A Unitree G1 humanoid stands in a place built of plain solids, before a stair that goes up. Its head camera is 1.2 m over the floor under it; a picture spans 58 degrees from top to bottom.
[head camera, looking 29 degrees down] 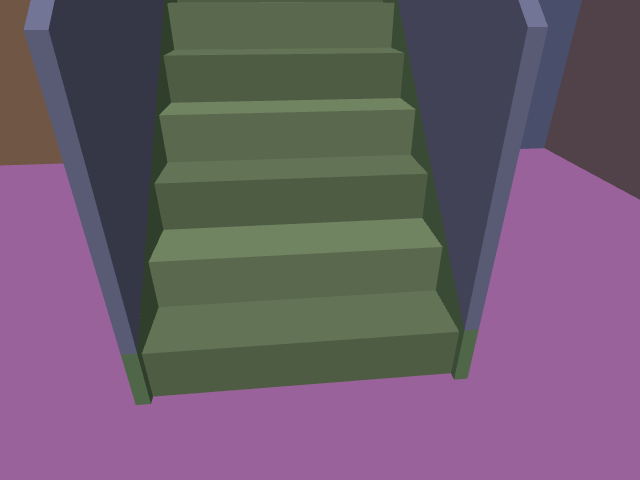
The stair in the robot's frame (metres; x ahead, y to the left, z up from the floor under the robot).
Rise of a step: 0.20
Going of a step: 0.24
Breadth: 1.07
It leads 6 degrees to the left of straight ahead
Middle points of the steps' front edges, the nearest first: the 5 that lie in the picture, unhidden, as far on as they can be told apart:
1.10 0.05 0.20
1.34 0.07 0.40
1.59 0.10 0.59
1.83 0.12 0.79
2.07 0.15 0.99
